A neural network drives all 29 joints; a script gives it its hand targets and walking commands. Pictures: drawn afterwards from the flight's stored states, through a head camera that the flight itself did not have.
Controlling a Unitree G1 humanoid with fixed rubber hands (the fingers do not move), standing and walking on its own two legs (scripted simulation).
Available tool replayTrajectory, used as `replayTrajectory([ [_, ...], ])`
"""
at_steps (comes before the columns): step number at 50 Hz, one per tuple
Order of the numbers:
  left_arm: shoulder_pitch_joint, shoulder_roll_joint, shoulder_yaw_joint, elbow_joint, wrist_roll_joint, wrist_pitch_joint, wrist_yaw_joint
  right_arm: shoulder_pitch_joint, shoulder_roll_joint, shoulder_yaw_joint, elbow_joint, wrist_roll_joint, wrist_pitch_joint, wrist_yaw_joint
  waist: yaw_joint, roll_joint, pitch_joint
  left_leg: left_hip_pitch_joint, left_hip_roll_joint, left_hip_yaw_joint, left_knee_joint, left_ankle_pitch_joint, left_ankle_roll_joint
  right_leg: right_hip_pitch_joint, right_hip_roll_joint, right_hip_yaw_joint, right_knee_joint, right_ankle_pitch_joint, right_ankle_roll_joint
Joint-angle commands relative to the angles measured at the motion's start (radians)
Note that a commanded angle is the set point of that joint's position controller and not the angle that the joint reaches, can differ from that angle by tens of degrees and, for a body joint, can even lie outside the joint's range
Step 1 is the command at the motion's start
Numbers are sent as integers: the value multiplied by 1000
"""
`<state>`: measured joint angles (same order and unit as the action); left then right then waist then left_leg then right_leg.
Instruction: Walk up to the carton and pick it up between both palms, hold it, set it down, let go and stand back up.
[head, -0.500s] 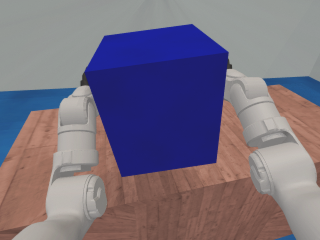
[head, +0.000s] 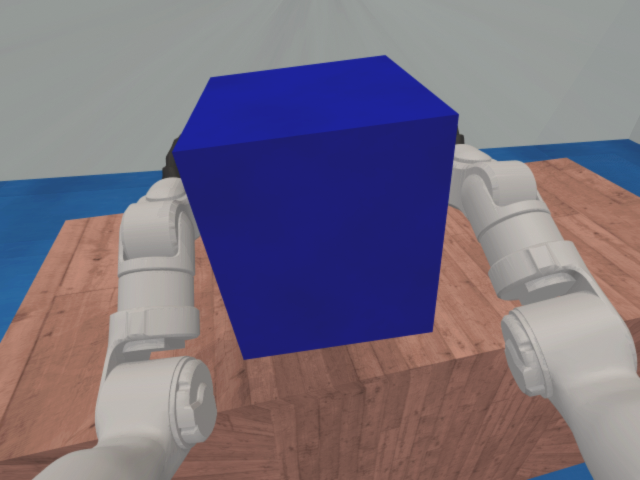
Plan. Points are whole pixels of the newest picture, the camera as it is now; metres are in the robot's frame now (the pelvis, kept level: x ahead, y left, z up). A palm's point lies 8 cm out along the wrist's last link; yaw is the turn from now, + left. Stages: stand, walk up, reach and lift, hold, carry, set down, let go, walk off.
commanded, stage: hold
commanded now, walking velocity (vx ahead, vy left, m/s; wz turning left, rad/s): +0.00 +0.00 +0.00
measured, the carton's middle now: (317, 200) +0.37 -0.01 +0.24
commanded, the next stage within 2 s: none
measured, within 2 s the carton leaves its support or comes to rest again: neither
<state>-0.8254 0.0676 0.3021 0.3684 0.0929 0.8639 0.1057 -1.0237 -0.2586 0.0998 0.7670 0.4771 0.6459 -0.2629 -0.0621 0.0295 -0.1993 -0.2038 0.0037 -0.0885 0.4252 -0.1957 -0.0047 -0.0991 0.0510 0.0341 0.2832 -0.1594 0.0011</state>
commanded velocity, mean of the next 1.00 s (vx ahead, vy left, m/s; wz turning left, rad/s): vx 0.00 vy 0.00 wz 0.00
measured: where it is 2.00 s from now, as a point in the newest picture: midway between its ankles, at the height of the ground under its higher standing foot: outside the picture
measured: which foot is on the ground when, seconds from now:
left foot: down 0.00-1.00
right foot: down 0.00-1.00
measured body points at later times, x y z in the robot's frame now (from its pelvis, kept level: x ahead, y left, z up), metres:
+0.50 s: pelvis -0.01 +0.00 +0.00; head -0.09 +0.02 +0.44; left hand +0.38 +0.16 +0.26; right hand +0.39 -0.16 +0.29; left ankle +0.02 +0.12 -0.75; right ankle +0.00 -0.12 -0.75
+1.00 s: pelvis +0.00 +0.00 +0.00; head -0.09 +0.01 +0.44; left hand +0.38 +0.16 +0.26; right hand +0.39 -0.16 +0.29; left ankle +0.02 +0.12 -0.75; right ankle +0.00 -0.12 -0.75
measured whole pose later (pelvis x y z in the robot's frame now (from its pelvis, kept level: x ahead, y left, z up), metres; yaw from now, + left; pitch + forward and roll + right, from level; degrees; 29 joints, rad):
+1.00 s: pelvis +0.00 +0.00 +0.00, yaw +0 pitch -1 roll -2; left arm -0.87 0.07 0.31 0.42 0.10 0.86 0.11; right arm -1.06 -0.25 0.06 0.82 0.45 0.64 -0.25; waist -0.06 0.02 -0.21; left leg -0.22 0.00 -0.09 0.43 -0.19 -0.01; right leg -0.12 0.05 0.04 0.29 -0.16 0.00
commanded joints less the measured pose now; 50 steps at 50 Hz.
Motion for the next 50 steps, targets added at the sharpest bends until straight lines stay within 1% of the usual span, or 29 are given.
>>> replayTrajectory([
  [1, -1074, -601, -446, -227, -204, -125, -155, -933, 858, 170, -435, 172, -16, 127, -10, -15, -448, 195, -43, 18, -13, 270, -26, 35, 34, -5, -17, 242, 65],
  [9, -1088, -605, -418, -152, -183, -120, -159, -935, 833, 125, -328, 139, -11, 138, -4, 20, -401, 144, -35, 19, -43, 170, -30, 9, 28, 3, -27, 128, 46],
  [15, -1097, -605, -400, -130, -179, -126, -158, -937, 813, 106, -277, 139, -14, 148, -3, 33, -417, 140, -28, 17, -45, 177, -40, 16, 32, 2, -23, 124, 38],
  [23, -1103, -611, -411, -166, -195, -134, -148, -947, 814, 128, -309, 165, -22, 152, -2, 24, -465, 177, -24, 12, -21, 269, -49, 35, 45, -4, -13, 192, 40],
  [29, -1092, -615, -424, -192, -201, -132, -145, -945, 821, 144, -347, 176, -24, 150, -3, 16, -468, 193, -26, 11, -11, 302, -47, 37, 47, -6, -12, 219, 44],
  [36, -1081, -611, -426, -194, -194, -127, -148, -936, 827, 147, -360, 175, -21, 144, -6, 13, -450, 191, -32, 13, -11, 290, -42, 37, 40, -2, -15, 224, 50],
  [50, -1085, -597, -407, -156, -180, -127, -158, -947, 835, 134, -340, 163, -17, 138, -2, 5, -433, 165, -38, 16, -26, 230, -31, 35, 32, 1, -20, 193, 54],
])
